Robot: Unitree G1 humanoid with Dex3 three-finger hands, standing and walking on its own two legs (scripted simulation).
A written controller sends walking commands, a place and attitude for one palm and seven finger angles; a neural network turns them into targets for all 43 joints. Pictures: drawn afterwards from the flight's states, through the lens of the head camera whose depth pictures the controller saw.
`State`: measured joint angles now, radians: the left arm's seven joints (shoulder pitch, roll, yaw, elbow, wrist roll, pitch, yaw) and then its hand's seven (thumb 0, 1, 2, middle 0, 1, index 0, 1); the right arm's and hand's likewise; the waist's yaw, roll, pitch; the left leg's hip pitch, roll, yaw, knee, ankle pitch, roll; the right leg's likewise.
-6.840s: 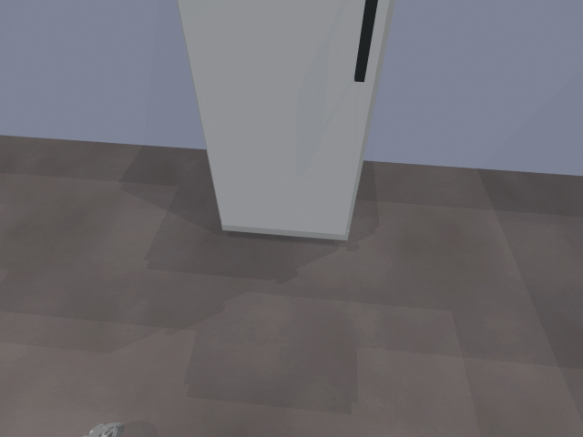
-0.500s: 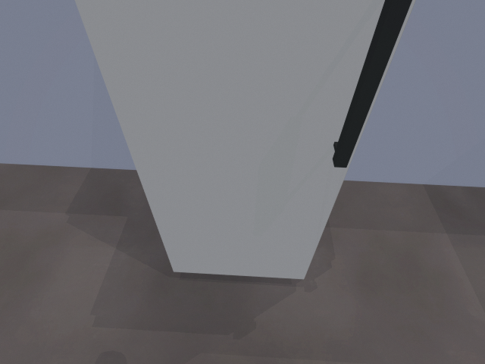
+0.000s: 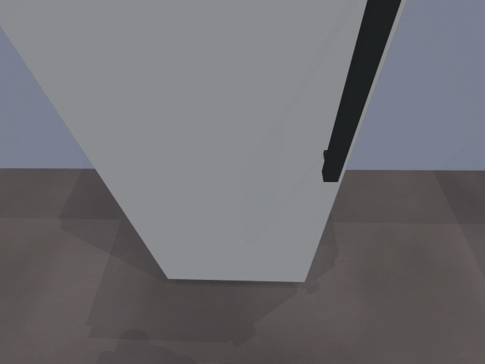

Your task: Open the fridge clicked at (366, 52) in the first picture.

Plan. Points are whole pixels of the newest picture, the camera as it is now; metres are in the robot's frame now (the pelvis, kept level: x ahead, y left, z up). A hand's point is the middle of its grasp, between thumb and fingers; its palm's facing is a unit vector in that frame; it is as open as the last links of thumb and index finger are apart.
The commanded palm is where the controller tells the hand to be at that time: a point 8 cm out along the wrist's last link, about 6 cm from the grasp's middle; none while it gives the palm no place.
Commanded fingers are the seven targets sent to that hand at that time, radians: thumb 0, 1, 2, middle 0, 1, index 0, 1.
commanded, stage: come to a stop and stand still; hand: right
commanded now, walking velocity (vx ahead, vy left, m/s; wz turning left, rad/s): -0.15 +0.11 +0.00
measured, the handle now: (348, 94) +0.45 -0.14 +0.21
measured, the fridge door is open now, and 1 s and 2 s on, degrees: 0 0 0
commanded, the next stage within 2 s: look again from close up in 1.28 s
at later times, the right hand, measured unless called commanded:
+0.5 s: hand out of the picture +0.06 -0.17 -0.15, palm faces +0.02 +0.97 -0.25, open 7.4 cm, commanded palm none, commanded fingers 0.00 -0.90 -0.90 0.20 0.30 0.20 0.30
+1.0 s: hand out of the picture -0.08 -0.19 -0.17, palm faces +0.02 +0.98 -0.21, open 7.4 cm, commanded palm none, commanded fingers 0.00 -0.90 -0.90 0.20 0.30 0.20 0.30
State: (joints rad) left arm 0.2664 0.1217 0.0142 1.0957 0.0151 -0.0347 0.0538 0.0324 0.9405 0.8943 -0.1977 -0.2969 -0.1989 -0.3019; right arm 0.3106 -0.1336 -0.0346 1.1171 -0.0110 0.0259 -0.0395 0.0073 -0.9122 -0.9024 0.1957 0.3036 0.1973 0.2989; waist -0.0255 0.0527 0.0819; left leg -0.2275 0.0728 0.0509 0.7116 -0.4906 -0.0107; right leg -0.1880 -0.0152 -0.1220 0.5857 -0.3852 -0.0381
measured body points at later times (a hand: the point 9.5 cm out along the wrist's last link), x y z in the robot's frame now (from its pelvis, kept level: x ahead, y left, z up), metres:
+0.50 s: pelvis -0.03 +0.02 +0.00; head -0.04 +0.03 +0.45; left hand +0.04 +0.26 -0.15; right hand +0.05 -0.22 -0.14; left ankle -0.01 +0.12 -0.73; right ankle -0.04 -0.09 -0.73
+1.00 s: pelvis -0.07 +0.00 +0.01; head -0.08 -0.01 +0.46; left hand -0.09 +0.22 -0.15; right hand -0.08 -0.24 -0.15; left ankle -0.01 +0.12 -0.73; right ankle -0.04 -0.09 -0.73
